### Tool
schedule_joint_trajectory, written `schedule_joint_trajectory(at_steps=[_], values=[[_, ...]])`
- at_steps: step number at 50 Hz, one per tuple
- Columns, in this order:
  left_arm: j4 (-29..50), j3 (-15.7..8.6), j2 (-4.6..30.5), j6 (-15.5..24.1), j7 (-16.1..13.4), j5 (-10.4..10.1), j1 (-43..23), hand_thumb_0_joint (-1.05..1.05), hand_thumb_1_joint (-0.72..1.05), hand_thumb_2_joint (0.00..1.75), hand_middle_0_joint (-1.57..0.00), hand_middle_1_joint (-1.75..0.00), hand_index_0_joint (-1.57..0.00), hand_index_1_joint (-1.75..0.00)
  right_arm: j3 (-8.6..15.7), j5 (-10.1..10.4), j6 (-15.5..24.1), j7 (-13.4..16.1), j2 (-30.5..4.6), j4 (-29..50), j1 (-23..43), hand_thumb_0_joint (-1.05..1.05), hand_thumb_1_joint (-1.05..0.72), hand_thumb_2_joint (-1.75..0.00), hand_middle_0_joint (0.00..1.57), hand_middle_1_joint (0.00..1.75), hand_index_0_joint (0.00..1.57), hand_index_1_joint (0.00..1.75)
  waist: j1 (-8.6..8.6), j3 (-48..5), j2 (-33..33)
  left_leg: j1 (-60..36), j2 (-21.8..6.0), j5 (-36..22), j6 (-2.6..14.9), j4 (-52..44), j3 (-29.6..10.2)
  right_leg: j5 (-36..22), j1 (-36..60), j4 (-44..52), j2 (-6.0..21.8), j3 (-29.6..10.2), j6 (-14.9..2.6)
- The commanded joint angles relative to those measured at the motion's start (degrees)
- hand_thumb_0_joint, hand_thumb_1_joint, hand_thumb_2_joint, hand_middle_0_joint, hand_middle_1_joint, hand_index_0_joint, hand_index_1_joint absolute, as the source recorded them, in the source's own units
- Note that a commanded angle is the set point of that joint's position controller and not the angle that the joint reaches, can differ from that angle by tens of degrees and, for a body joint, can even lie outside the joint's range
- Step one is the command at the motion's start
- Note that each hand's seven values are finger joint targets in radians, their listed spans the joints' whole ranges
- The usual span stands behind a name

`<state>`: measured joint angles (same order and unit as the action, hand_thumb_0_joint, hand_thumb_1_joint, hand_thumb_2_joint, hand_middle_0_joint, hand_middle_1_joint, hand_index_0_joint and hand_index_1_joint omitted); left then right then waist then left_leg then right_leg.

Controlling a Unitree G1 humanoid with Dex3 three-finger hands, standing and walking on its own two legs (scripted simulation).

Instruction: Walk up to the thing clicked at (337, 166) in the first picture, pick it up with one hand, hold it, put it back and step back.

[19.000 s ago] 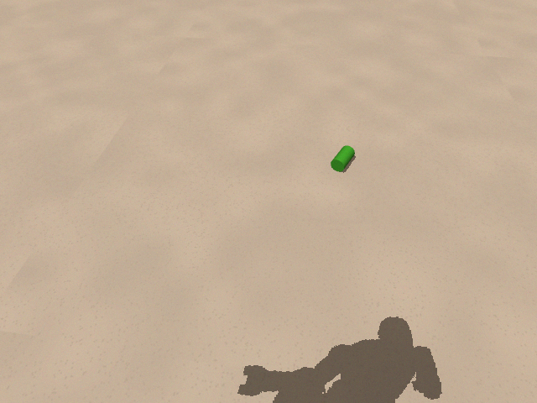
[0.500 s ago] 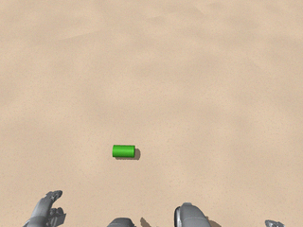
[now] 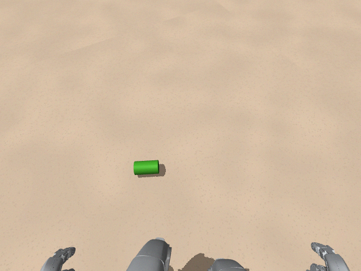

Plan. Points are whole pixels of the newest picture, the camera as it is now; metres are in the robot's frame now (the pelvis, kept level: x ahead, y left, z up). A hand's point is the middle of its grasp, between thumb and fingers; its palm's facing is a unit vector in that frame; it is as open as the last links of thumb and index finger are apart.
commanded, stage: walk up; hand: left
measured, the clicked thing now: (146, 167) +0.64 +0.25 -0.72
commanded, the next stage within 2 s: stand in 1.30 s
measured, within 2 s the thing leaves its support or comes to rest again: neither
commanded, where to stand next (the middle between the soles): +0.26 +0.02 m, yaw +1 degrees
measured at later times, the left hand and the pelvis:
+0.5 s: hand out of the picture -0.06 +0.26 -0.15, palm faces -0.02 -0.94 -0.34, open 7.4 cm; pelvis -0.12 -0.01 +0.01, yaw +0 degrees
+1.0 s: hand out of the picture -0.06 +0.25 -0.14, palm faces +0.05 -0.93 -0.36, open 7.4 cm; pelvis -0.14 -0.02 +0.01, yaw +2 degrees
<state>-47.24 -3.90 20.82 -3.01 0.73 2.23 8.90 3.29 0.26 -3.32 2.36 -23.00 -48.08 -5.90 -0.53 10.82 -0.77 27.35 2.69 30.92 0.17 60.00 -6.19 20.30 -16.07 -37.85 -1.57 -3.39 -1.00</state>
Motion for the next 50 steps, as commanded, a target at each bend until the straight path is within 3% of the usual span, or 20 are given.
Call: schedule_joint_trajectory(at_steps=[1,7,10,11,12,13,16,22,26,28,29,30,33,37,40,41,42,43,47,50], values=[[7.9,-4.4,13.9,1.2,-2.0,0.5,-3.2,0.00,0.90,0.90,-0.20,-0.30,-0.20,-0.30,2.0,0.5,2.2,1.1,-10.3,3.1,-5.4,0.00,-0.90,-0.90,0.20,0.30,0.20,0.30,0.22,-11.7,9.7,0.0,2.7,-0.4,-1.21,9.5,-1.5,-38.9,4.1,8.6,12.7,-9.4,-11.72],[9.3,-4.2,13.5,0.4,-2.3,0.3,0.5,0.00,0.90,0.90,-0.20,-0.30,-0.20,-0.30,2.1,-1.4,3.3,0.8,-9.5,3.7,-6.4,0.00,-0.90,-0.90,0.20,0.30,0.20,0.30,-1.71,-14.6,12.9,-3.0,-1.3,-1.1,-0.52,-16.9,4.5,-37.8,12.8,5.0,14.3,-10.7,-11.64],[9.9,-3.1,12.6,-0.3,-1.6,-0.8,-0.4,0.00,0.90,0.90,-0.20,-0.30,-0.20,-0.30,2.9,-2.2,4.1,0.2,-9.8,2.1,-10.0,0.00,-0.90,-0.90,0.20,0.30,0.20,0.30,0.65,-16.2,7.0,-17.3,-3.3,-21.8,1.65,-38.3,3.1,-24.3,3.5,-2.1,10.6,-8.2,-5.94],[9.7,-2.5,9.9,-0.4,-1.3,-1.0,1.5,0.00,0.90,0.90,-0.20,-0.30,-0.20,-0.30,4.1,-3.1,4.3,0.2,-14.4,2.6,-8.2,0.00,-0.90,-0.90,0.20,0.30,0.20,0.30,-0.54,-16.3,-4.9,-23.8,-15.0,-28.3,5.94,-39.3,-13.6,-6.6,-9.0,-10.1,3.4,-4.5,-2.28],[10.4,-3.1,11.5,-0.3,-2.2,-1.2,-3.0,0.00,0.90,0.90,-0.20,-0.30,-0.20,-0.30,5.1,-2.8,4.1,-0.5,-20.3,3.7,-6.7,0.00,-0.90,-0.90,0.20,0.30,0.20,0.30,2.25,-15.3,-11.5,-15.8,-26.5,-37.0,15.10,-39.6,-22.9,16.9,-10.3,-20.8,-3.0,-2.6,-0.29],[9.4,-3.9,13.0,-0.5,-2.8,-0.2,-4.4,0.00,0.90,0.90,-0.20,-0.30,-0.20,-0.30,5.6,-2.7,4.2,-0.4,-20.2,3.9,-6.1,0.00,-0.90,-0.90,0.20,0.30,0.20,0.30,3.01,-12.8,-9.0,-10.0,-28.4,-35.7,17.69,-40.6,-25.9,18.4,-8.5,-29.8,-3.5,-8.3,-0.38],[5.2,-4.1,12.3,-0.6,-2.0,-1.4,1.9,0.00,0.90,0.90,-0.20,-0.30,-0.20,-0.30,3.8,-2.7,4.8,0.3,-14.0,4.3,-0.4,0.00,-0.90,-0.90,0.20,0.30,0.20,0.30,-2.10,-9.0,-5.3,-10.9,-18.7,-33.1,11.59,-38.6,-9.4,8.4,-11.4,-36.4,-4.2,-9.6,-0.13],[3.6,-2.9,11.8,1.9,0.0,-0.7,1.0,0.00,0.90,0.90,-0.20,-0.30,-0.20,-0.30,4.0,-2.9,5.1,-1.0,-12.7,3.3,-5.1,0.00,-0.90,-0.90,0.20,0.30,0.20,0.30,3.18,-11.8,-9.3,-20.8,-15.2,-6.6,11.44,-39.6,-6.6,9.2,-7.6,-8.4,-0.3,-1.7,2.60],[-2.1,-3.2,10.6,3.6,-0.3,-0.6,8.0,0.00,0.90,0.90,-0.20,-0.30,-0.20,-0.30,4.0,-3.1,3.5,-2.0,-14.2,3.7,-2.9,0.00,-0.90,-0.90,0.20,0.30,0.20,0.30,-0.62,-10.3,-10.5,-9.3,-13.4,-2.0,9.31,-36.7,-2.5,2.9,8.7,13.7,-0.8,5.4,-0.29],[-4.2,-4.2,13.5,4.8,-1.0,0.5,11.9,0.00,0.90,0.90,-0.20,-0.30,-0.20,-0.30,2.2,-2.0,3.2,-2.2,-8.8,4.4,-3.6,0.00,-0.90,-0.90,0.20,0.30,0.20,0.30,-2.21,-11.3,0.9,-0.7,-8.9,-3.6,4.02,-23.1,1.1,5.5,16.3,21.8,5.5,-7.9,-2.77],[-2.1,-4.9,18.2,5.1,-1.1,0.8,7.8,0.00,0.90,0.90,-0.20,-0.30,-0.20,-0.30,1.4,-1.4,3.4,-2.3,-6.3,5.4,-1.7,0.00,-0.90,-0.90,0.20,0.30,0.20,0.30,-2.36,-7.8,10.3,5.3,-1.2,0.3,0.04,-17.3,3.4,19.9,8.3,26.1,17.2,-26.7,-7.80],[-0.9,-4.9,20.6,5.1,-1.0,0.8,3.1,0.00,0.90,0.90,-0.20,-0.30,-0.20,-0.30,2.6,-1.6,3.4,-1.7,-10.0,3.9,-0.2,0.00,-0.90,-0.90,0.20,0.30,0.20,0.30,-2.34,-3.0,8.5,-1.1,-3.2,1.3,-0.63,-10.9,-2.0,22.1,-5.3,26.4,23.1,-30.8,-12.96],[-0.5,-3.7,15.5,6.0,-1.3,0.1,-1.5,0.00,0.90,0.90,-0.20,-0.30,-0.20,-0.30,2.4,-0.4,4.2,-2.2,-9.4,0.8,-4.1,0.00,-0.90,-0.90,0.20,0.30,0.20,0.30,0.31,-3.5,7.7,-3.4,-2.3,-4.9,-0.63,-10.8,-1.7,5.5,-0.9,22.7,16.1,-15.8,-9.50],[-1.3,-3.5,15.1,5.7,-0.8,-0.1,0.8,0.00,0.90,0.90,-0.20,-0.30,-0.20,-0.30,2.0,-1.2,5.4,-2.7,-8.6,-0.5,-4.9,0.00,-0.90,-0.90,0.20,0.30,0.20,0.30,-1.09,-6.5,11.3,-7.8,-2.1,-7.0,-0.74,-25.7,4.6,-7.1,5.5,17.5,13.5,-9.0,-7.90],[-1.5,-2.0,12.4,4.7,-0.8,-1.3,0.6,0.00,0.90,0.90,-0.20,-0.30,-0.20,-0.30,2.7,-1.7,6.5,-2.0,-8.6,-2.7,-8.7,0.00,-0.90,-0.90,0.20,0.30,0.20,0.30,0.83,-11.5,7.8,-21.9,-3.4,-24.5,1.55,-37.2,1.5,-24.1,3.2,6.1,9.9,-2.7,-3.16],[-1.1,-1.2,9.9,4.5,-0.7,-2.0,0.5,0.00,0.90,0.90,-0.20,-0.30,-0.20,-0.30,3.1,-2.0,6.8,-1.8,-11.4,-2.5,-8.2,0.00,-0.90,-0.90,0.20,0.30,0.20,0.30,0.51,-13.1,-0.5,-24.0,-12.2,-26.5,5.23,-39.3,-11.8,-15.3,-2.3,1.2,5.0,0.9,-0.25],[-2.5,-1.7,10.7,4.1,-1.0,-2.6,0.5,0.00,0.90,0.90,-0.20,-0.30,-0.20,-0.30,3.4,-1.2,6.8,-2.0,-14.1,-2.2,-6.4,0.00,-0.90,-0.90,0.20,0.30,0.20,0.30,-0.87,-13.3,-3.7,-18.1,-17.6,-20.9,10.91,-40.2,-17.0,3.5,1.6,0.1,2.4,3.3,-0.02],[-2.9,-1.7,11.4,4.1,-1.2,-2.1,-0.1,0.00,0.90,0.90,-0.20,-0.30,-0.20,-0.30,3.6,-1.4,6.6,-2.2,-14.3,-2.3,-5.4,0.00,-0.90,-0.90,0.20,0.30,0.20,0.30,-0.48,-12.5,-4.1,-15.3,-18.5,-17.7,12.14,-41.2,-18.0,8.4,3.0,-0.1,2.3,2.9,-0.71],[-5.8,-1.6,11.4,5.3,-1.2,-1.7,3.0,0.00,0.90,0.90,-0.20,-0.30,-0.20,-0.30,1.6,-0.9,6.0,-2.1,-10.0,-2.3,0.1,0.00,-0.90,-0.90,0.20,0.30,0.20,0.30,-3.10,-10.8,-6.3,-8.9,-10.2,-21.1,3.91,-36.3,-6.7,-3.6,11.0,14.6,5.3,-1.2,-1.94],[-5.4,-2.3,15.1,5.6,-1.0,-1.0,-1.8,0.00,0.90,0.90,-0.20,-0.30,-0.20,-0.30,1.2,-1.1,5.8,-2.2,-8.2,-4.1,-3.3,0.00,-0.90,-0.90,0.20,0.30,0.20,0.30,0.03,-10.8,1.4,-10.3,-4.5,-16.1,0.95,-31.5,-0.4,-2.9,9.4,17.4,12.0,-8.8,-5.67]])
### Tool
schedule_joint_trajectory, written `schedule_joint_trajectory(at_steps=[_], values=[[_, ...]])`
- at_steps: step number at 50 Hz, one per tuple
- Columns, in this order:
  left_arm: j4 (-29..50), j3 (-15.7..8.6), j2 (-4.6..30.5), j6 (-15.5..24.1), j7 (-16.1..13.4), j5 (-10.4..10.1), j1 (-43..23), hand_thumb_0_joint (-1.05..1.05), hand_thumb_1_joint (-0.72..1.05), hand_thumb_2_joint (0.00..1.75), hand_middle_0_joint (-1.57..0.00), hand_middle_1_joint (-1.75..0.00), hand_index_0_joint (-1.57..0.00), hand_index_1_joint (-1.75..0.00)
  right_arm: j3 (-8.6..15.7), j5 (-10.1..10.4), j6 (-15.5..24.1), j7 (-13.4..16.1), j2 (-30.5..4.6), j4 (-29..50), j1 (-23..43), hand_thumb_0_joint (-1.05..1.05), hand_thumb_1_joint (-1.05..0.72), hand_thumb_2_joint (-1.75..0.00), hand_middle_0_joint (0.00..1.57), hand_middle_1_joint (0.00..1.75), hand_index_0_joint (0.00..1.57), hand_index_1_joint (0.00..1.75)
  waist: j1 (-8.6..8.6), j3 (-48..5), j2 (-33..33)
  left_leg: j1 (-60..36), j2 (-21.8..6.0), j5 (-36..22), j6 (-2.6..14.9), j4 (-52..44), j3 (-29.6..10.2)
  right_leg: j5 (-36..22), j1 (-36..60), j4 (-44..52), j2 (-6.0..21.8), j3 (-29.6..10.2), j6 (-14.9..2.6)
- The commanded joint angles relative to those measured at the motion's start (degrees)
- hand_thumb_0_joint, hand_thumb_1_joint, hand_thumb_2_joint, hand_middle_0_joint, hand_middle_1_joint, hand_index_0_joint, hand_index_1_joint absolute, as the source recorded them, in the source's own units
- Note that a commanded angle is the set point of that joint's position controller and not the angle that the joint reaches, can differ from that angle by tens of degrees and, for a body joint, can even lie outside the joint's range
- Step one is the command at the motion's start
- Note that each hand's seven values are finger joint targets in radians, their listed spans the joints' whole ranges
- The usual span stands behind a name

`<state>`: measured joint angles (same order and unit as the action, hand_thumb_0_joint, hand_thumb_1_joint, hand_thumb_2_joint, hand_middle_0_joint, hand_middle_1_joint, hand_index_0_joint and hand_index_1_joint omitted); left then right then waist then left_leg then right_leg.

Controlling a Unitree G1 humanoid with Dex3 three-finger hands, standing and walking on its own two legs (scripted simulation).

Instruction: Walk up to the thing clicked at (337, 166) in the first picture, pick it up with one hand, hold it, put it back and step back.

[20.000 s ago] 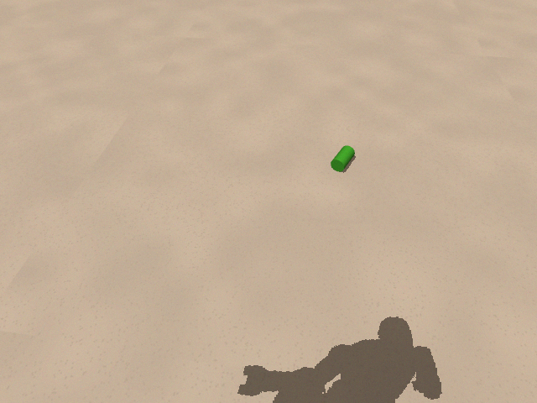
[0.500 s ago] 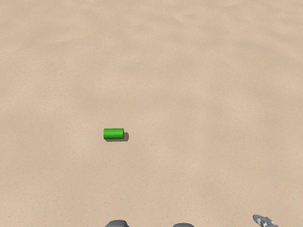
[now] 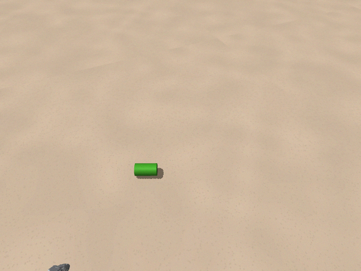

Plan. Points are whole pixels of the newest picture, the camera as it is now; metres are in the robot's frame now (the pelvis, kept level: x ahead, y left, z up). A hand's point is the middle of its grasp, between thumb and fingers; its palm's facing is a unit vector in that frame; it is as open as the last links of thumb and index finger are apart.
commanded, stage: walk up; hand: left
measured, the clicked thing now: (146, 169) +0.79 +0.24 -0.73
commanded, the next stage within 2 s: stand in 0.30 s
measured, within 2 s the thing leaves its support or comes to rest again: neither
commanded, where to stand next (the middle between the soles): +0.40 +0.02 m, yaw -1 degrees
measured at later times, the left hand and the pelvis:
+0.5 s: hand out of the picture +0.08 +0.26 -0.15, palm faces +0.00 -0.94 -0.33, open 7.4 cm; pelvis +0.00 +0.00 +0.01, yaw +1 degrees
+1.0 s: hand out of the picture +0.07 +0.25 -0.14, palm faces -0.03 -0.94 -0.34, open 7.3 cm; pelvis -0.01 +0.00 +0.01, yaw +0 degrees
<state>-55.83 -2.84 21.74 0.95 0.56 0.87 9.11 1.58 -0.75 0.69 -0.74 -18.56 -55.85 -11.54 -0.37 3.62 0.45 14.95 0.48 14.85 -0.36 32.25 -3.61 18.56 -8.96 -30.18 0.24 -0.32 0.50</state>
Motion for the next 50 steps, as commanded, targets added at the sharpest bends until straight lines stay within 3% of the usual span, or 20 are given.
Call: schedule_joint_trajectory(at_steps=[1,4,6,8,14,15,18,23,31,42,46,50], values=[[3.3,-3.0,13.5,1.7,-0.8,0.2,-3.5,0.00,0.90,0.90,-0.20,-0.30,-0.20,-0.30,2.9,-0.1,2.0,0.9,-12.8,3.0,1.7,0.00,-0.90,-0.90,0.20,0.30,0.20,0.30,0.26,-3.7,-0.1,0.6,-2.6,-3.6,1.43,-4.3,-2.8,-4.5,1.8,8.5,10.1,-10.5,-7.00],[2.3,-2.4,11.7,1.5,-0.9,-0.2,-5.0,0.00,0.90,0.90,-0.20,-0.30,-0.20,-0.30,2.8,-0.1,2.5,0.8,-13.1,2.4,3.8,0.00,-0.90,-0.90,0.20,0.30,0.20,0.30,-0.37,-2.7,-0.2,-1.1,-5.4,-13.1,3.61,-6.8,-6.2,-10.1,0.9,6.3,5.5,-4.0,-3.90],[1.3,-2.3,11.3,1.6,-0.9,-0.4,-4.3,0.00,0.90,0.90,-0.20,-0.30,-0.20,-0.30,2.5,0.0,2.6,0.8,-12.7,2.2,4.4,0.00,-0.90,-0.90,0.20,0.30,0.20,0.30,-0.94,-4.7,0.9,-2.1,-5.8,-19.1,4.05,-5.6,-5.7,-14.1,3.7,6.4,5.1,-3.3,-3.09],[1.1,-2.3,11.4,1.5,-1.0,-0.5,-4.6,0.00,0.90,0.90,-0.20,-0.30,-0.20,-0.30,2.4,0.0,2.5,1.0,-12.7,1.8,4.6,0.00,-0.90,-0.90,0.20,0.30,0.20,0.30,-0.88,-6.2,0.2,-2.2,-5.3,-20.3,3.64,-5.4,-4.8,-16.2,5.9,6.0,5.7,-3.4,-3.14],[-0.1,-2.0,11.1,1.0,-1.0,-0.4,-5.9,0.00,0.90,0.90,-0.20,-0.30,-0.20,-0.30,2.8,-0.2,2.1,1.1,-13.1,1.1,7.0,0.00,-0.90,-0.90,0.20,0.30,0.20,0.30,-0.99,-5.5,-2.1,-2.7,-5.8,-15.3,3.83,-7.4,-6.1,-9.9,4.3,6.8,5.2,-2.2,-3.27],[-1.9,-0.8,9.5,0.8,-0.9,-0.9,-5.8,0.00,0.90,0.90,-0.20,-0.30,-0.20,-0.30,2.0,0.1,2.0,1.2,-13.1,0.1,7.8,0.00,-0.90,-0.90,0.20,0.30,0.20,0.30,-0.28,-4.8,-3.2,-5.8,-6.8,-20.6,3.00,-9.5,-6.6,-14.6,2.3,8.9,6.0,-4.4,-2.15],[-2.8,-0.7,10.2,0.7,-1.1,-0.7,-6.3,0.00,0.90,0.90,-0.20,-0.30,-0.20,-0.30,1.8,0.2,1.8,1.3,-13.5,-1.0,8.1,0.00,-0.90,-0.90,0.20,0.30,0.20,0.30,-0.02,-5.6,-3.2,-6.6,-7.0,-20.4,2.25,-10.8,-6.7,-14.5,4.9,10.2,5.6,-3.6,-1.29],[-4.9,-0.3,10.5,0.9,-0.9,-0.6,-6.6,0.00,0.90,0.90,-0.20,-0.30,-0.20,-0.30,1.3,0.5,1.8,1.3,-13.2,-2.4,9.5,0.00,-0.90,-0.90,0.20,0.30,0.20,0.30,-0.10,-7.6,-2.1,-9.2,-7.2,-21.1,1.71,-12.3,-5.7,-15.6,6.2,12.1,6.2,-3.8,-1.34],[-6.8,0.2,10.4,0.9,-0.8,-0.3,-6.3,0.00,0.90,0.90,-0.20,-0.30,-0.20,-0.30,1.1,0.5,1.4,1.1,-13.6,-4.5,9.8,0.00,-0.90,-0.90,0.20,0.30,0.20,0.30,0.40,-5.2,-0.6,-7.7,-6.8,-9.8,1.61,-15.3,-5.5,-8.8,4.1,15.0,6.4,-4.2,-1.50],[-6.9,0.4,10.6,1.2,-1.0,-0.5,-5.4,0.00,0.90,0.90,-0.20,-0.30,-0.20,-0.30,0.6,0.5,1.6,1.1,-13.4,-5.8,8.9,0.00,-0.90,-0.90,0.20,0.30,0.20,0.30,0.21,-6.1,0.0,-8.9,-7.0,-16.3,1.37,-14.2,-4.8,-13.2,4.3,15.0,7.1,-4.7,-1.44],[-7.1,0.4,10.6,0.9,-0.9,-0.4,-5.1,0.00,0.90,0.90,-0.20,-0.30,-0.20,-0.30,0.4,0.4,1.4,1.0,-13.6,-6.2,8.3,0.00,-0.90,-0.90,0.20,0.30,0.20,0.30,0.26,-4.4,-0.4,-7.1,-6.9,-11.6,1.44,-15.3,-5.1,-10.1,3.9,15.5,6.8,-4.5,-1.40],[-6.8,0.3,10.7,1.0,-0.9,-0.4,-5.4,0.00,0.90,0.90,-0.20,-0.30,-0.20,-0.30,0.3,0.4,1.3,1.0,-13.7,-6.2,7.9,0.00,-0.90,-0.90,0.20,0.30,0.20,0.30,0.27,-4.0,-0.6,-6.9,-6.7,-10.5,1.28,-15.4,-5.1,-8.2,3.1,15.8,6.8,-4.6,-1.47]])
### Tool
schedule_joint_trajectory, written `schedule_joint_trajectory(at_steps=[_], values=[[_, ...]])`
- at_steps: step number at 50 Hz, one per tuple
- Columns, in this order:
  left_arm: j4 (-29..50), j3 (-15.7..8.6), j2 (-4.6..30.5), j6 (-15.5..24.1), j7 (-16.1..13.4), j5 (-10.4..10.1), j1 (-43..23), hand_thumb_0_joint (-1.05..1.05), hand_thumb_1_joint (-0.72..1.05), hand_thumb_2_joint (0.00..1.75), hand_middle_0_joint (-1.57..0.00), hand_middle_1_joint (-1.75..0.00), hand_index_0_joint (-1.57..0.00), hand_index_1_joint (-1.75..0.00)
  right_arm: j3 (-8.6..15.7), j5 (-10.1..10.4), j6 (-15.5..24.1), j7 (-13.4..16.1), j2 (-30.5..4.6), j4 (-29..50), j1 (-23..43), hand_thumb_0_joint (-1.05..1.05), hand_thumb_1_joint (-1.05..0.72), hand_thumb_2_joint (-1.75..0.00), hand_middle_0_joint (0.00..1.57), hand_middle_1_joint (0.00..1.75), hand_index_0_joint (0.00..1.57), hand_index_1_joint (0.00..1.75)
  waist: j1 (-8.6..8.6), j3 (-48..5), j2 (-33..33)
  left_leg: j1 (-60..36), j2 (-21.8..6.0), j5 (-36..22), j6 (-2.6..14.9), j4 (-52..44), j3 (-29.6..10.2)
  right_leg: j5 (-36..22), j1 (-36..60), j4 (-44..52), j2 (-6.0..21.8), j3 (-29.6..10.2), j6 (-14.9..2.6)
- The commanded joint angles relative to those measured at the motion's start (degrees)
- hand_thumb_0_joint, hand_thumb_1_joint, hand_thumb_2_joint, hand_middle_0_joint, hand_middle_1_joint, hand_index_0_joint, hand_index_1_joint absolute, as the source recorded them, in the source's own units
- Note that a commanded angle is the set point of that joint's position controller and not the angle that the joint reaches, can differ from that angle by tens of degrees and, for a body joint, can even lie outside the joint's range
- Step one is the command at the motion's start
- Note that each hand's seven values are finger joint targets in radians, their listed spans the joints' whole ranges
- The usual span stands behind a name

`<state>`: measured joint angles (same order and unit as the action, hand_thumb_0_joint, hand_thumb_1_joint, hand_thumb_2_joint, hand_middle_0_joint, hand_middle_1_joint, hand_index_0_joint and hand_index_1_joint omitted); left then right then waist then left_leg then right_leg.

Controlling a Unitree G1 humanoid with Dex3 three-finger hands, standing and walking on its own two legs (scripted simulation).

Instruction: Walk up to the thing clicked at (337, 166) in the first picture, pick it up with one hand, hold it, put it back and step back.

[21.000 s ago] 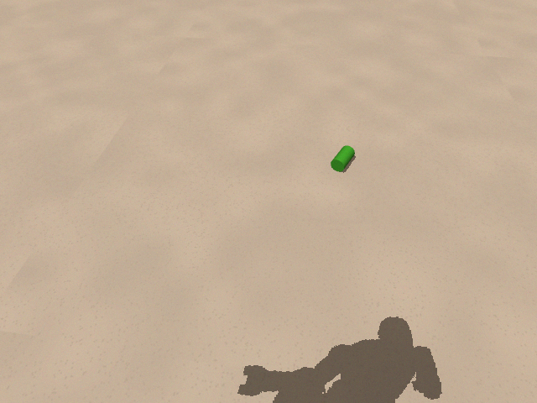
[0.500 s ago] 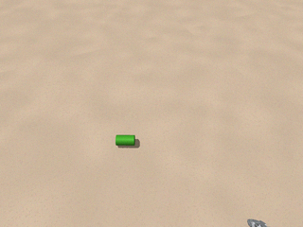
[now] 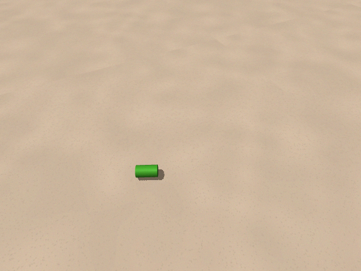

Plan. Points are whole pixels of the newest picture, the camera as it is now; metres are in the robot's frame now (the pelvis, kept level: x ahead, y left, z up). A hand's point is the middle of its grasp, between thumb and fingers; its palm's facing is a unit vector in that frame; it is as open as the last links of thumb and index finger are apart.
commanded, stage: stand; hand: left
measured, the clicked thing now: (146, 171) +0.79 +0.24 -0.74
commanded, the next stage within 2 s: walk up in 0.30 s
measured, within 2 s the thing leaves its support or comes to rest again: neither
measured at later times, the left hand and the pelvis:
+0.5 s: hand out of the picture +0.06 +0.29 -0.16, palm faces +0.03 -0.94 -0.35, open 7.3 cm; pelvis +0.03 +0.02 -0.01, yaw +1 degrees
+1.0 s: hand (85, 218) +0.28 +0.29 -0.15, palm faces -0.08 -0.91 -0.40, open 7.4 cm; pelvis +0.19 +0.01 -0.03, yaw -1 degrees
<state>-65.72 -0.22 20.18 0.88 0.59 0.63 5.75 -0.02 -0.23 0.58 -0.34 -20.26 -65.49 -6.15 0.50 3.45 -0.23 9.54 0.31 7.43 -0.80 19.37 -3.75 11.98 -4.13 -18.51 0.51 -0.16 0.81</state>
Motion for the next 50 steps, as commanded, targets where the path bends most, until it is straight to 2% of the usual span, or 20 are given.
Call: schedule_joint_trajectory(at_steps=[1,14,15,16,17,19,20,21,24,27,28,29,30,32,36,43,47,48,49,50], values=[[3.1,-2.3,12.3,0.9,-1.0,-0.1,-2.1,0.00,0.90,0.90,-0.20,-0.30,-0.20,-0.30,1.9,-0.1,1.4,0.6,-12.0,3.5,2.3,0.00,-0.90,-0.90,0.20,0.30,0.20,0.30,-0.45,-3.7,0.3,-1.0,-6.6,-2.5,1.72,-2.7,-5.1,-0.9,-1.8,4.1,6.5,-4.8,-1.81],[3.6,-2.3,12.4,1.0,-0.8,-0.2,-0.7,0.00,0.90,0.90,-0.20,-0.30,-0.20,-0.30,1.7,-0.1,1.7,0.7,-12.4,3.5,1.6,0.00,-0.90,-0.90,0.20,0.30,0.20,0.30,-0.63,-5.7,-0.9,-2.4,-6.9,-7.3,2.04,-1.9,-4.9,-5.8,-0.8,3.2,6.7,-4.8,-1.83],[6.1,-5.2,15.9,1.6,0.3,0.4,3.2,0.00,0.90,0.90,-0.20,-0.30,-0.20,-0.30,4.8,-0.8,2.1,-0.6,-15.6,6.4,-2.1,0.00,-0.90,-0.90,0.20,0.30,0.20,0.30,-0.89,-11.2,-0.1,-3.1,-4.0,18.7,5.80,1.9,-4.5,16.3,2.1,-0.9,3.5,-3.4,-4.33],[5.7,-5.6,16.0,1.7,0.6,1.0,4.5,0.00,0.90,0.90,-0.20,-0.30,-0.20,-0.30,5.2,-1.4,2.0,-1.1,-15.8,6.5,-2.8,0.00,-0.90,-0.90,0.20,0.30,0.20,0.30,-1.56,-8.0,0.0,3.8,-4.5,29.1,6.27,2.4,-5.8,25.8,1.2,-1.6,5.0,-6.4,-5.85],[6.5,-6.1,16.3,1.7,0.8,1.2,5.4,0.00,0.90,0.90,-0.20,-0.30,-0.20,-0.30,5.5,-1.7,1.8,-1.4,-15.8,7.9,-0.3,0.00,-0.90,-0.90,0.20,0.30,0.20,0.30,-2.84,-2.1,-0.4,10.8,-4.0,32.0,6.05,3.4,-6.3,30.5,-1.2,-1.3,6.4,-9.6,-7.04],[6.8,-7.2,17.6,2.1,0.6,1.0,10.0,0.00,0.90,0.90,-0.20,-0.30,-0.20,-0.30,5.2,-1.8,1.9,-1.8,-12.4,11.4,4.9,0.00,-0.90,-0.90,0.20,0.30,0.20,0.30,-6.10,5.9,6.2,26.3,-0.5,20.2,3.49,13.7,0.5,30.4,5.8,7.1,12.7,-18.5,-10.86],[7.7,-7.9,19.1,2.7,0.3,1.5,10.8,0.00,0.90,0.90,-0.20,-0.30,-0.20,-0.30,5.3,-2.2,2.1,-1.8,-12.0,12.2,5.3,0.00,-0.90,-0.90,0.20,0.30,0.20,0.30,-6.66,7.6,9.7,31.2,-1.9,16.6,2.31,22.8,2.1,21.7,8.6,11.0,19.0,-24.1,-13.92],[8.9,-8.1,19.3,3.1,0.3,1.4,10.3,0.00,0.90,0.90,-0.20,-0.30,-0.20,-0.30,5.6,-2.1,2.3,-1.8,-12.7,12.6,3.9,0.00,-0.90,-0.90,0.20,0.30,0.20,0.30,-5.70,7.2,7.2,30.6,-3.7,16.4,2.06,24.4,0.6,13.4,8.4,10.3,20.7,-24.6,-15.56],[13.1,-8.0,19.5,3.2,0.7,2.0,2.7,0.00,0.90,0.90,-0.20,-0.30,-0.20,-0.30,6.4,-1.4,3.0,-2.9,-12.9,13.2,-2.0,0.00,-0.90,-0.90,0.20,0.30,0.20,0.30,-0.60,3.9,10.8,17.0,-7.2,17.3,3.04,16.9,-0.2,12.1,0.2,7.7,17.0,-15.2,-13.25],[15.7,-5.9,13.9,2.4,1.5,1.0,2.3,0.00,0.90,0.90,-0.20,-0.30,-0.20,-0.30,9.2,-2.3,3.8,-2.2,-14.4,9.0,-17.0,0.00,-0.90,-0.90,0.20,0.30,0.20,0.30,6.86,-3.7,-0.7,-15.1,0.0,4.3,2.28,4.5,5.9,-3.1,-16.4,-17.6,5.6,-0.2,-7.13],[16.2,-4.8,9.4,2.3,1.7,0.0,7.0,0.00,0.90,0.90,-0.20,-0.30,-0.20,-0.30,10.8,-3.1,4.2,-1.5,-18.9,9.4,-21.4,0.00,-0.90,-0.90,0.20,0.30,0.20,0.30,7.40,-6.0,-15.4,-21.6,-11.3,18.5,6.23,-4.5,-13.5,8.1,-27.3,-36.4,-2.4,3.1,-3.86],[15.6,-5.2,11.2,2.1,1.1,0.1,8.8,0.00,0.90,0.90,-0.20,-0.30,-0.20,-0.30,10.9,-2.9,4.4,-1.5,-22.9,11.7,-18.7,0.00,-0.90,-0.90,0.20,0.30,0.20,0.30,5.69,-5.6,-15.0,-16.4,-21.6,28.8,12.11,-9.9,-33.3,20.7,-31.9,-42.8,-5.1,-4.4,-3.93],[15.5,-5.8,16.1,2.0,0.7,0.2,6.7,0.00,0.90,0.90,-0.20,-0.30,-0.20,-0.30,10.5,-1.4,4.1,-1.5,-22.0,13.3,-14.5,0.00,-0.90,-0.90,0.20,0.30,0.20,0.30,4.00,-1.1,-5.8,-7.0,-22.6,31.7,14.52,-9.7,-31.3,19.1,-30.0,-45.7,-0.8,-9.4,-4.51],[14.3,-5.6,16.0,1.8,1.1,-0.5,11.1,0.00,0.90,0.90,-0.20,-0.30,-0.20,-0.30,8.7,-0.9,4.2,-1.3,-18.1,16.5,-8.8,0.00,-0.90,-0.90,0.20,0.30,0.20,0.30,0.42,2.1,-4.5,-4.8,-18.9,26.0,12.94,-8.2,-19.8,12.4,-30.4,-43.8,2.1,-8.5,-4.12],[14.2,-5.6,15.2,1.7,2.3,0.2,12.7,0.00,0.90,0.90,-0.20,-0.30,-0.20,-0.30,8.0,-0.8,5.0,-1.1,-16.7,17.7,-11.1,0.00,-0.90,-0.90,0.20,0.30,0.20,0.30,0.78,2.4,-7.3,-2.5,-15.3,11.8,12.15,-9.0,-8.2,6.0,-26.6,-34.1,3.3,-4.9,-1.27],[18.2,-6.1,13.7,2.2,3.8,0.7,6.4,0.00,0.90,0.90,-0.20,-0.30,-0.20,-0.30,8.1,-0.5,4.7,-1.7,-17.7,20.4,-11.9,0.00,-0.90,-0.90,0.20,0.30,0.20,0.30,1.44,4.1,-7.2,3.1,-13.3,12.4,11.69,-6.8,-1.8,-2.4,-18.4,-17.5,3.7,0.9,-1.97],[16.9,-7.2,13.5,3.2,3.0,0.6,13.0,0.00,0.90,0.90,-0.20,-0.30,-0.20,-0.30,7.4,-0.4,3.9,-1.5,-16.5,22.0,-11.4,0.00,-0.90,-0.90,0.20,0.30,0.20,0.30,-2.85,-0.8,-2.9,4.7,-12.2,-1.6,9.52,7.7,0.4,-2.5,-3.9,-10.8,0.7,3.3,-3.10],[15.7,-7.9,15.5,3.8,2.3,0.7,17.4,0.00,0.90,0.90,-0.20,-0.30,-0.20,-0.30,6.3,-0.2,3.8,-1.5,-13.7,22.2,-13.6,0.00,-0.90,-0.90,0.20,0.30,0.20,0.30,-4.62,-4.2,3.8,7.9,-8.5,-3.6,7.85,19.3,3.6,-0.1,4.6,-9.2,0.2,1.9,-3.87],[15.9,-9.5,19.7,4.3,1.5,1.1,22.1,0.00,0.90,0.90,-0.20,-0.30,-0.20,-0.30,5.1,0.0,4.0,-1.3,-10.7,23.0,-16.1,0.00,-0.90,-0.90,0.20,0.30,0.20,0.30,-6.36,-7.3,15.1,15.8,-3.1,4.6,5.34,36.0,7.1,8.1,11.0,-3.1,9.7,-13.0,-7.14],[17.3,-9.7,23.2,4.5,1.2,0.3,22.5,0.00,0.90,0.90,-0.20,-0.30,-0.20,-0.30,5.1,0.2,3.6,-1.2,-11.7,23.3,-16.2,0.00,-0.90,-0.90,0.20,0.30,0.20,0.30,-6.03,-6.0,16.9,26.4,3.0,22.5,3.55,44.2,6.7,12.6,12.2,4.9,22.3,-36.4,-14.09]])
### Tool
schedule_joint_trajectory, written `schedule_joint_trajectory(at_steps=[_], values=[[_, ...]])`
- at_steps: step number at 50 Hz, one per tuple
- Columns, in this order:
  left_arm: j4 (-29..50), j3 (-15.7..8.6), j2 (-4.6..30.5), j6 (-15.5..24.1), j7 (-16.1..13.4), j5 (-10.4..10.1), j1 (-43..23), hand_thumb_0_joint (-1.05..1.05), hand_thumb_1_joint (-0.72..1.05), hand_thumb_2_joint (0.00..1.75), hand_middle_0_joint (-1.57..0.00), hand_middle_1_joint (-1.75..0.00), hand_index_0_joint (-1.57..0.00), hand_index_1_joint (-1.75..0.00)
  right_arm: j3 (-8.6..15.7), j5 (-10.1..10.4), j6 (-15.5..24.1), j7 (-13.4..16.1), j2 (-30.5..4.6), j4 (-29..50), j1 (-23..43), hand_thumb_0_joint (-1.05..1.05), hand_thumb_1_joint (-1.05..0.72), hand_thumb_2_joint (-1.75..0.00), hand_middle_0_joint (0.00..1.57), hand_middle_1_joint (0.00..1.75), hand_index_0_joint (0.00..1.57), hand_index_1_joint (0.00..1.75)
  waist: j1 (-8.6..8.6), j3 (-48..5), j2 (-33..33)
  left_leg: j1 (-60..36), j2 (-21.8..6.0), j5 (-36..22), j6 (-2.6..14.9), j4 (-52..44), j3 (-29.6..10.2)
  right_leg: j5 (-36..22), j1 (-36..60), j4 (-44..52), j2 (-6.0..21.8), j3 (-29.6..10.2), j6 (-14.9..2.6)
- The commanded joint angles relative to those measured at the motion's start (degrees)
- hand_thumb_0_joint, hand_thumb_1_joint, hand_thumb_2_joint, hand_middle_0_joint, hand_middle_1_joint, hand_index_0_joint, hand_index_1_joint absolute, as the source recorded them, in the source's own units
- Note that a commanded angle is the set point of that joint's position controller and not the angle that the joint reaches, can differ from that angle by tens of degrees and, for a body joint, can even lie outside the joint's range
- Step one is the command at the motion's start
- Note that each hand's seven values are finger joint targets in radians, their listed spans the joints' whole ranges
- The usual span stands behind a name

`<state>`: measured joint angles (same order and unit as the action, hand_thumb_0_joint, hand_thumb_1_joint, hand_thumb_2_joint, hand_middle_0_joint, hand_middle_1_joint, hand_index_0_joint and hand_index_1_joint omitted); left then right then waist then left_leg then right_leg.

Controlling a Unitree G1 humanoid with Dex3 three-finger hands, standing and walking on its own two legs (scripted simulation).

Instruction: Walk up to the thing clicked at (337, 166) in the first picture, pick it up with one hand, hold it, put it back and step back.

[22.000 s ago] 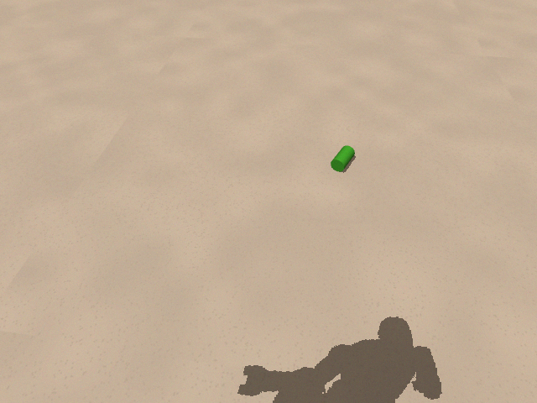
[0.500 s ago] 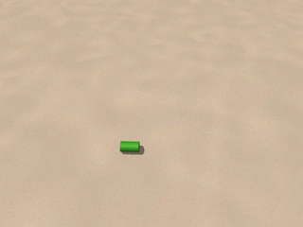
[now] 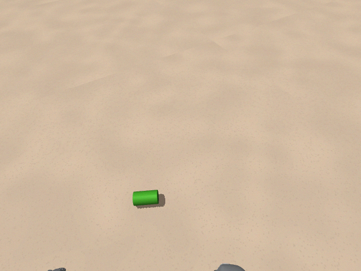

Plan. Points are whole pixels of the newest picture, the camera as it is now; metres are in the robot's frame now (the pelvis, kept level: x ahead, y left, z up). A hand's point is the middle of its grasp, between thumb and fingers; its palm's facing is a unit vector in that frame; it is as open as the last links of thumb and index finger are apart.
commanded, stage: walk up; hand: left
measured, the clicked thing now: (146, 197) +0.60 +0.24 -0.72
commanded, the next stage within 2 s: stand in 1.82 s
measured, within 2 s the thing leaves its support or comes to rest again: neither
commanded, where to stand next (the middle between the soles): +0.22 +0.01 m, yaw +0 degrees
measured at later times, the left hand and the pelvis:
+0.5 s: hand (79, 259) +0.18 +0.28 -0.15, palm faces -0.07 -0.94 -0.34, open 7.4 cm; pelvis +0.13 +0.02 +0.00, yaw -1 degrees
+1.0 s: hand (97, 214) +0.29 +0.25 -0.13, palm faces -0.03 -0.93 -0.35, open 7.4 cm; pelvis +0.17 +0.00 +0.02, yaw -1 degrees
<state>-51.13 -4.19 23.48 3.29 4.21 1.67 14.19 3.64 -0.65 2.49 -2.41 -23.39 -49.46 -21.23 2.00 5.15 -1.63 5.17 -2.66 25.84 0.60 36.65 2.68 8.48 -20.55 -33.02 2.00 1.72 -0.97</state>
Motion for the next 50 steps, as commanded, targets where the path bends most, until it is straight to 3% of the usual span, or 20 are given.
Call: schedule_joint_trajectory(at_steps=[1,3,6,9,12,15,16,17,18,19,22,24,27,29,30,31,34,37,39,50], values=[[3.9,-5.3,19.4,1.9,-2.4,-1.4,11.1,0.00,0.90,0.90,-0.20,-0.30,-0.20,-0.30,2.6,0.0,1.2,1.6,-12.6,5.7,0.3,0.00,-0.90,-0.90,0.20,0.30,0.20,0.30,-6.80,-4.6,9.9,28.7,2.1,5.3,1.93,31.7,-6.3,16.8,20.1,18.3,22.6,-39.1,-15.49],[5.4,-4.5,15.9,1.6,-2.8,-2.2,6.2,0.00,0.90,0.90,-0.20,-0.30,-0.20,-0.30,2.5,1.1,1.0,1.4,-12.3,3.8,-1.7,0.00,-0.90,-0.90,0.20,0.30,0.20,0.30,-4.25,-2.3,8.1,28.0,-0.3,-0.6,2.17,30.6,-8.4,13.6,15.3,18.0,16.9,-26.2,-13.46],[7.0,-3.6,14.2,1.7,-2.6,-1.2,3.9,0.00,0.90,0.90,-0.20,-0.30,-0.20,-0.30,2.4,0.3,0.7,0.1,-11.1,2.7,-3.5,0.00,-0.90,-0.90,0.20,0.30,0.20,0.30,-2.46,-1.0,11.1,22.2,-1.6,-4.7,0.53,20.5,-4.4,11.9,6.9,18.8,11.7,-14.8,-11.93],[8.1,-3.7,14.4,1.7,-2.5,-0.6,4.1,0.00,0.90,0.90,-0.20,-0.30,-0.20,-0.30,2.5,-0.5,0.6,-0.6,-9.9,3.4,-1.1,0.00,-0.90,-0.90,0.20,0.30,0.20,0.30,-3.36,0.0,11.4,21.3,-1.6,-5.0,-0.75,10.5,-1.7,12.0,5.3,18.5,11.0,-11.6,-12.53],[8.6,-2.4,13.2,1.1,-3.0,-0.7,3.7,0.00,0.90,0.90,-0.20,-0.30,-0.20,-0.30,2.1,-0.7,1.0,0.4,-7.9,3.5,1.0,0.00,-0.90,-0.90,0.20,0.30,0.20,0.30,-3.57,-2.3,10.0,14.3,-0.4,-10.3,-0.92,3.0,-0.4,-5.1,3.2,12.3,11.4,-8.9,-11.50],[8.5,-0.8,10.7,-0.4,-3.4,-1.5,-0.2,0.00,0.90,0.90,-0.20,-0.30,-0.20,-0.30,2.3,-0.7,1.7,1.7,-8.3,1.3,-1.0,0.00,-0.90,-0.90,0.20,0.30,0.20,0.30,-0.42,-6.2,4.8,0.1,1.6,-19.8,0.42,-5.4,-0.5,-4.0,-4.4,1.3,8.6,-5.4,-7.91],[8.5,0.1,8.6,-0.8,-3.6,-1.8,-0.5,0.00,0.90,0.90,-0.20,-0.30,-0.20,-0.30,2.7,-1.0,1.9,2.2,-10.3,1.4,-1.7,0.00,-0.90,-0.90,0.20,0.30,0.20,0.30,0.59,-6.3,0.1,-0.7,-2.2,-19.2,1.58,-11.2,-5.4,2.4,-5.8,-3.3,5.6,-3.3,-5.16],[9.5,0.8,6.1,-0.9,-3.4,-1.8,2.7,0.00,0.90,0.90,-0.20,-0.30,-0.20,-0.30,4.0,-1.4,2.6,2.3,-15.2,2.4,-3.5,0.00,-0.90,-0.90,0.20,0.30,0.20,0.30,0.15,-7.5,-10.9,-1.9,-13.4,-13.9,4.89,-17.3,-22.5,16.0,-9.5,-13.9,-1.3,-0.4,-2.09],[7.3,0.1,8.7,-1.7,-3.8,-1.9,6.2,0.00,0.90,0.90,-0.20,-0.30,-0.20,-0.30,4.2,-0.8,2.7,2.4,-18.1,3.9,-1.0,0.00,-0.90,-0.90,0.20,0.30,0.20,0.30,-1.21,-6.9,-7.3,2.3,-20.0,-3.7,11.26,-21.2,-32.4,24.9,-8.8,-18.6,-2.9,-3.1,-1.38],[5.4,-1.0,12.3,-2.0,-4.2,-1.6,6.7,0.00,0.90,0.90,-0.20,-0.30,-0.20,-0.30,4.6,-0.4,2.4,2.3,-18.8,3.9,1.5,0.00,-0.90,-0.90,0.20,0.30,0.20,0.30,-1.27,-5.1,-7.0,4.9,-20.6,2.7,14.78,-21.3,-33.6,26.7,-8.2,-23.2,-0.8,-4.8,-1.63],[3.3,-1.0,11.6,-1.6,-3.9,-1.4,6.0,0.00,0.90,0.90,-0.20,-0.30,-0.20,-0.30,3.2,-0.9,2.0,2.6,-15.1,4.3,5.5,0.00,-0.90,-0.90,0.20,0.30,0.20,0.30,-2.25,-3.1,-9.3,7.3,-13.9,-2.2,11.25,-18.8,-21.3,21.7,-7.3,-17.2,1.6,-5.0,-1.53],[1.7,-0.9,10.4,-1.2,-3.6,-1.4,6.6,0.00,0.90,0.90,-0.20,-0.30,-0.20,-0.30,2.6,-0.8,1.8,2.4,-14.6,4.0,6.8,0.00,-0.90,-0.90,0.20,0.30,0.20,0.30,-2.40,-4.6,-11.2,9.8,-11.9,-10.9,10.26,-16.0,-16.1,18.5,-1.2,-11.0,0.8,-2.8,-1.10],[-0.8,-0.8,8.6,-0.8,-4.0,-0.9,7.5,0.00,0.90,0.90,-0.20,-0.30,-0.20,-0.30,1.5,0.0,0.6,2.3,-12.9,4.0,9.6,0.00,-0.90,-0.90,0.20,0.30,0.20,0.30,-3.82,-6.8,-8.2,14.1,-9.0,-15.8,7.38,-9.2,-10.1,8.4,9.3,2.2,-2.2,1.2,-0.87],[-1.0,-1.3,11.3,-0.2,-4.8,-0.1,6.2,0.00,0.90,0.90,-0.20,-0.30,-0.20,-0.30,-0.1,1.0,0.1,2.2,-9.1,4.1,10.2,0.00,-0.90,-0.90,0.20,0.30,0.20,0.30,-4.34,-6.9,-1.4,18.5,-6.6,-14.5,3.40,-3.4,-7.6,4.0,13.5,8.3,2.6,-6.3,-2.78],[0.3,-1.4,14.6,0.3,-4.8,-0.1,1.8,0.00,0.90,0.90,-0.20,-0.30,-0.20,-0.30,-0.5,1.3,-0.2,2.1,-7.0,3.5,9.7,0.00,-0.90,-0.90,0.20,0.30,0.20,0.30,-2.12,-4.4,6.3,18.4,-0.4,-7.5,0.32,0.6,-4.1,6.9,6.9,12.8,11.1,-20.0,-6.42],[0.7,-1.2,15.7,0.0,-4.4,-0.6,-2.5,0.00,0.90,0.90,-0.20,-0.30,-0.20,-0.30,0.0,1.2,-0.4,2.6,-8.5,1.5,9.5,0.00,-0.90,-0.90,0.20,0.30,0.20,0.30,-0.70,-2.8,6.5,11.3,0.5,-2.2,0.19,1.4,-3.5,6.7,-0.1,11.8,13.9,-20.7,-9.78],[-0.1,0.5,11.3,-0.1,-4.4,-1.6,-4.6,0.00,0.90,0.90,-0.20,-0.30,-0.20,-0.30,0.1,1.1,0.7,2.6,-10.5,-1.8,9.8,0.00,-0.90,-0.90,0.20,0.30,0.20,0.30,-0.78,-6.4,4.0,4.8,-3.8,-19.8,2.03,-6.6,-7.3,-5.0,2.1,5.5,6.5,-8.5,-3.63],[-2.6,0.5,11.4,-0.2,-4.5,-1.6,-4.3,0.00,0.90,0.90,-0.20,-0.30,-0.20,-0.30,-0.4,1.5,0.9,2.5,-10.7,-3.5,11.6,0.00,-0.90,-0.90,0.20,0.30,0.20,0.30,-1.84,-8.7,6.0,5.2,-4.6,-30.3,3.04,-5.3,-6.5,-11.7,9.2,4.6,4.8,-5.7,-2.25],[-3.5,0.7,11.2,-0.4,-4.6,-2.1,-4.6,0.00,0.90,0.90,-0.20,-0.30,-0.20,-0.30,-0.7,1.5,0.6,2.7,-10.5,-4.8,12.7,0.00,-0.90,-0.90,0.20,0.30,0.20,0.30,-2.19,-9.2,4.2,3.5,-4.0,-31.6,2.29,-6.1,-5.7,-14.6,9.9,4.6,5.6,-6.0,-2.60],[-7.9,1.4,9.8,-1.6,-4.6,-1.9,-11.4,0.00,0.90,0.90,-0.20,-0.30,-0.20,-0.30,-1.3,0.9,0.0,2.8,-9.9,-10.4,18.4,0.00,-0.90,-0.90,0.20,0.30,0.20,0.30,-2.49,-7.9,2.1,2.0,-4.7,-28.1,1.49,-14.4,-6.1,-7.2,13.4,11.5,5.4,-4.6,-1.04]])
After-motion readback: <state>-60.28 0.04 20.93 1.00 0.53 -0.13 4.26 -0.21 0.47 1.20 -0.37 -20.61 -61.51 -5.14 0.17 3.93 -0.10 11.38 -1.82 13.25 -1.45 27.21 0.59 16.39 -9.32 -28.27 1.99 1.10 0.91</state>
